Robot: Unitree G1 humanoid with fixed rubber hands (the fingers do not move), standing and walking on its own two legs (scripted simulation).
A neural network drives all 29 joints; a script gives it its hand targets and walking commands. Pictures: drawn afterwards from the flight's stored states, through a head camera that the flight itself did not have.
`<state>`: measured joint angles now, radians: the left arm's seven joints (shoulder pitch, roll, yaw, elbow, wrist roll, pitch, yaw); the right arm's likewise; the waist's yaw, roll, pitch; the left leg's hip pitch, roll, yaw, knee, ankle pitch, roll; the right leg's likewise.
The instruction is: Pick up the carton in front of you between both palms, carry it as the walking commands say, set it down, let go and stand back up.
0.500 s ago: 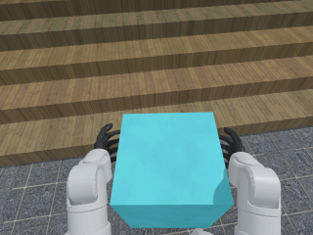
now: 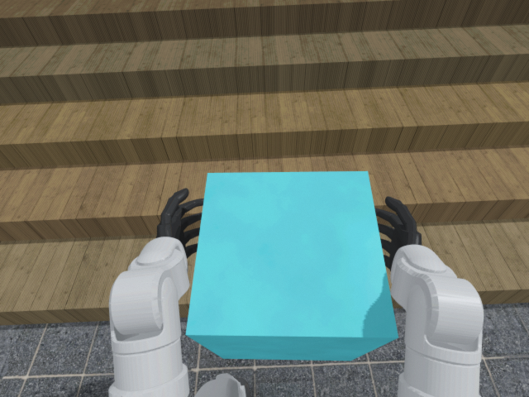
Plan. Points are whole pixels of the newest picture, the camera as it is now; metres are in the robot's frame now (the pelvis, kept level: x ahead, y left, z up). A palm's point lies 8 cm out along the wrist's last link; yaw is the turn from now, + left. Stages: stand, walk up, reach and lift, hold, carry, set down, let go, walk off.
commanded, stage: carry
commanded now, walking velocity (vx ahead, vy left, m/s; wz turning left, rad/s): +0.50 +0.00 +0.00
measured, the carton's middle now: (286, 276) +0.28 +0.00 +0.03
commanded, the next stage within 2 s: none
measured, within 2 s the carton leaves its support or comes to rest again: neither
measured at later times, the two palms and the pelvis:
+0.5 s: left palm (215, 52) +0.72 +0.15 +0.15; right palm (362, 60) +0.70 -0.15 +0.14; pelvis +0.31 +0.01 -0.01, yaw -1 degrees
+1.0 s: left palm out of the picture +1.07 +0.12 +0.21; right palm out of the picture +1.01 -0.17 +0.19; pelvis +0.65 +0.05 +0.10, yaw -2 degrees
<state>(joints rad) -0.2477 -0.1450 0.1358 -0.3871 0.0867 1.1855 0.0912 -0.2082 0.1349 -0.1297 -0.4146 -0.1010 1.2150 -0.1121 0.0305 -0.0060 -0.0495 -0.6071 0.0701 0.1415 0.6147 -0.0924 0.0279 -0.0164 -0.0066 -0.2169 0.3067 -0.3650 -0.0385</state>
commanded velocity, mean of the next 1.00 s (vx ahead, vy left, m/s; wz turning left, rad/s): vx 0.50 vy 0.00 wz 0.00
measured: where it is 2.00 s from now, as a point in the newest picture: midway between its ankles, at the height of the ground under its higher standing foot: (264, 110)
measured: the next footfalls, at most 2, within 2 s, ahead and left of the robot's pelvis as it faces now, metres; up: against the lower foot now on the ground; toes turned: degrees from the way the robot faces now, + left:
left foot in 0.08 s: +0.24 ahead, +0.10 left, +0.00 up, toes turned +8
right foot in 0.46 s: +0.40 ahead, -0.10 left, +0.00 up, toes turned -6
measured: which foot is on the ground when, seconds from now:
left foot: up 0.00-0.06, down 0.08-0.54, up 0.56-0.80, down 0.82-1.00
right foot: down 0.00-0.10, up 0.12-0.44, down 0.46-0.82, up 0.84-1.00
